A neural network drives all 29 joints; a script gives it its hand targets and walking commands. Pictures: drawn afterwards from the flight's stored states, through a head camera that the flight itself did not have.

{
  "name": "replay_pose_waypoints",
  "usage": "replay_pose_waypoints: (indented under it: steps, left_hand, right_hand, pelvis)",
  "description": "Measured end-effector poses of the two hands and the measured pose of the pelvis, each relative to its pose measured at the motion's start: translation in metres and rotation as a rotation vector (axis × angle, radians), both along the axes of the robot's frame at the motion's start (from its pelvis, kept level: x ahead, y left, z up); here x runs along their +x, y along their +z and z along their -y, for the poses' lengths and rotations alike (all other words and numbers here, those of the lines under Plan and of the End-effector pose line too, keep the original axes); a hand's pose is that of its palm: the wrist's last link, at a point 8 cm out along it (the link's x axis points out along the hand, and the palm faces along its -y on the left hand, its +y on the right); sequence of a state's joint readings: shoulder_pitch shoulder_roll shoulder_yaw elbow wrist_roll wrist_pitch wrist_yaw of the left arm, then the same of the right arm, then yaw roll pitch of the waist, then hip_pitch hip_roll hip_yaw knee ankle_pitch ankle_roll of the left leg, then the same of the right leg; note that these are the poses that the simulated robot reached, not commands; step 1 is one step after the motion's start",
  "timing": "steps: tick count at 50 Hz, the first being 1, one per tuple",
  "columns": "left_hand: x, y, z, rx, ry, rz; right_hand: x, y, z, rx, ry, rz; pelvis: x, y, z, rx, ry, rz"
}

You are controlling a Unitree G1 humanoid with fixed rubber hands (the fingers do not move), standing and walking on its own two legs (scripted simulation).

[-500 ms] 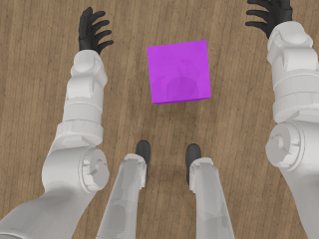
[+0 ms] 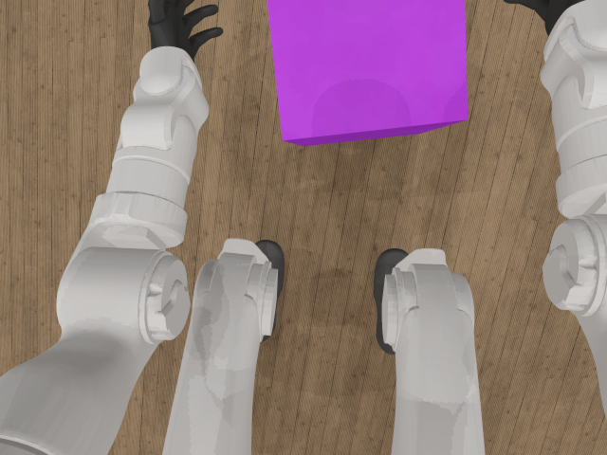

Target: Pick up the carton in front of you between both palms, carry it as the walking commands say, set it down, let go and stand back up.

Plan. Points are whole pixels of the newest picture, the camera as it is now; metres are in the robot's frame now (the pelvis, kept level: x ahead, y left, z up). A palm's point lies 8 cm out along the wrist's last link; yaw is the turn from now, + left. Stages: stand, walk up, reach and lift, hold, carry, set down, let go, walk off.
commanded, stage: reach and lift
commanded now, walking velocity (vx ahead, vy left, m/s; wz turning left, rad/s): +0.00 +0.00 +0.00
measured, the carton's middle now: (359, 65) +0.54 -0.05 -0.32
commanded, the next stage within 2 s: none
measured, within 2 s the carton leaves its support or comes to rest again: leaves its support in 1.12 s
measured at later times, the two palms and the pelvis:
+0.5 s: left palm (214, 55) +0.54 +0.14 -0.25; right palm (504, 24) +0.57 -0.22 -0.26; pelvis +0.00 +0.00 -0.08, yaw +1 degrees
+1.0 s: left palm (235, 53) +0.54 +0.11 -0.25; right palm (485, 28) +0.56 -0.19 -0.25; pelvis -0.01 +0.00 -0.08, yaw +0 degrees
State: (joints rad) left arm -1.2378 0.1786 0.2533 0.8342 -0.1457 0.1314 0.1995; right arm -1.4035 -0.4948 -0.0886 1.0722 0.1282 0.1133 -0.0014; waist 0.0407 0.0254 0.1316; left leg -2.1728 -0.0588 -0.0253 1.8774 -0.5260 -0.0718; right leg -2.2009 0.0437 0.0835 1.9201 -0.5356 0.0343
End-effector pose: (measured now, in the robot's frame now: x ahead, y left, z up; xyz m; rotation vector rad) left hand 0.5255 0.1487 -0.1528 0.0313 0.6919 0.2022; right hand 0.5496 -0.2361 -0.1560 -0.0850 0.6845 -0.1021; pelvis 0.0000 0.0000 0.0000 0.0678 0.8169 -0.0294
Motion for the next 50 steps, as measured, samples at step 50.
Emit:
replay_pose_waypoints:
  steps: [50]
  left_hand:
    - [0.017, -0.094, 0.038, -0.061, -0.044, -0.058]
  right_hand:
    - [0.010, -0.093, -0.043, 0.027, 0.078, -0.078]
  pelvis:
    - [-0.010, -0.079, 0.005, -0.008, 0.011, 0.203]
